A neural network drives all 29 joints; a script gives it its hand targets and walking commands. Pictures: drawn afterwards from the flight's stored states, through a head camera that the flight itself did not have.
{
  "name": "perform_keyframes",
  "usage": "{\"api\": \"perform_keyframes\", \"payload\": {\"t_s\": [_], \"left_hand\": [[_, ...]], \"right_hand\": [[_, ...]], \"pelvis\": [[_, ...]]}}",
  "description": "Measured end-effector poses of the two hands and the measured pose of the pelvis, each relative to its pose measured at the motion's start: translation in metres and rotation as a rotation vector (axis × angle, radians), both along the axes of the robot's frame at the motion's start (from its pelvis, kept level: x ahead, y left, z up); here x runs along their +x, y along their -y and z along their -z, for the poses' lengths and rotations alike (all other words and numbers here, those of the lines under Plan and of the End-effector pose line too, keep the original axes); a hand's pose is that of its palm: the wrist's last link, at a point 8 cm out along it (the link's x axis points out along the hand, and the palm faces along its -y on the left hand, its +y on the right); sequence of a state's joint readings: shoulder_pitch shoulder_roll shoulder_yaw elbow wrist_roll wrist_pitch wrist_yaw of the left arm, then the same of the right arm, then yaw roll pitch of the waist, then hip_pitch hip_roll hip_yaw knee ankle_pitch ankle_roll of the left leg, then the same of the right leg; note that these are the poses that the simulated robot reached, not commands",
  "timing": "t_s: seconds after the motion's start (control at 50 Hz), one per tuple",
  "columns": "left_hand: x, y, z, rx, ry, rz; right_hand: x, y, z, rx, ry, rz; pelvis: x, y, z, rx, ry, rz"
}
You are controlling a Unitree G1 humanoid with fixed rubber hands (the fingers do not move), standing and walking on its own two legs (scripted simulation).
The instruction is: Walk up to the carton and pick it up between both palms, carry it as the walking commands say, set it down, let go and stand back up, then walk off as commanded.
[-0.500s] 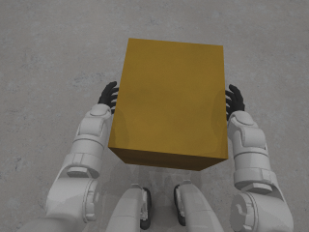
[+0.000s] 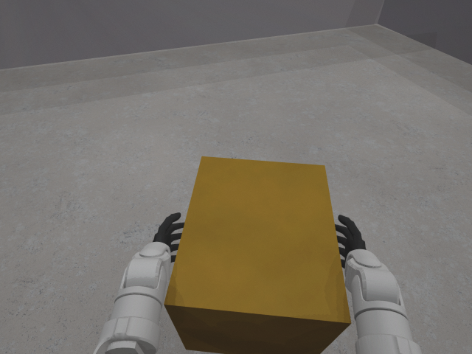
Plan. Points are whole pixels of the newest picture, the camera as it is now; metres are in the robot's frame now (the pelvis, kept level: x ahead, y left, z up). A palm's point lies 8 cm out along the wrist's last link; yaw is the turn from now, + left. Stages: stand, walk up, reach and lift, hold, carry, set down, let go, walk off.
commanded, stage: reach and lift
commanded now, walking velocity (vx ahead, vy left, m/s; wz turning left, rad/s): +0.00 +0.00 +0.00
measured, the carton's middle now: (255, 257) +0.33 -0.03 -0.04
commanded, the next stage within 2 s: hold in 1.50 s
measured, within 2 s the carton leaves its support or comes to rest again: neither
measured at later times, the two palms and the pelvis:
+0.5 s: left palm (152, 258) +0.29 +0.16 +0.04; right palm (356, 256) +0.27 -0.19 +0.05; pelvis -0.01 +0.00 +0.00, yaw +0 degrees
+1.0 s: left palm (145, 261) +0.28 +0.17 +0.04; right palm (349, 252) +0.27 -0.18 +0.05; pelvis -0.02 +0.00 +0.00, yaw +0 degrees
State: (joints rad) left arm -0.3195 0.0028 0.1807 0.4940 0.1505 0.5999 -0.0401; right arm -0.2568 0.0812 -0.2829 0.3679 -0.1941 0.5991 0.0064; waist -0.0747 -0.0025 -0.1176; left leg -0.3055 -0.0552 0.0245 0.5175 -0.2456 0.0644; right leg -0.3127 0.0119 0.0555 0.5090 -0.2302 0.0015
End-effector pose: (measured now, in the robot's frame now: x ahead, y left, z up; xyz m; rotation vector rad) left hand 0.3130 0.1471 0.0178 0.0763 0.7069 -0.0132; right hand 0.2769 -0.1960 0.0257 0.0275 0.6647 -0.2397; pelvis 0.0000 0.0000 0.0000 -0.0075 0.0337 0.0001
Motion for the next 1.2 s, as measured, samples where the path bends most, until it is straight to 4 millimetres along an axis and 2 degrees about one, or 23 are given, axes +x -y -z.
{"api": "perform_keyframes", "payload": {"t_s": [0.26,0.56,0.94,1.2], "left_hand": [[-0.009,-0.001,-0.024,-0.008,0.027,-0.013],[-0.03,-0.011,-0.022,-0.003,0.011,-0.058],[-0.034,-0.018,-0.025,0.001,0.024,-0.087],[-0.041,-0.021,-0.024,0.001,0.024,-0.098]], "right_hand": [[-0.008,0.0,-0.022,0.007,0.027,-0.001],[-0.011,-0.009,-0.023,0.021,0.011,-0.041],[-0.004,-0.016,-0.024,0.018,0.022,-0.072],[-0.01,-0.019,-0.022,0.007,0.02,-0.09]], "pelvis": [[-0.003,0.0,-0.003,-0.001,0.072,-0.001],[-0.016,0.003,-0.003,0.003,0.1,-0.001],[-0.015,0.003,-0.003,0.004,0.101,-0.001],[-0.016,0.004,-0.003,0.004,0.101,-0.001]]}}
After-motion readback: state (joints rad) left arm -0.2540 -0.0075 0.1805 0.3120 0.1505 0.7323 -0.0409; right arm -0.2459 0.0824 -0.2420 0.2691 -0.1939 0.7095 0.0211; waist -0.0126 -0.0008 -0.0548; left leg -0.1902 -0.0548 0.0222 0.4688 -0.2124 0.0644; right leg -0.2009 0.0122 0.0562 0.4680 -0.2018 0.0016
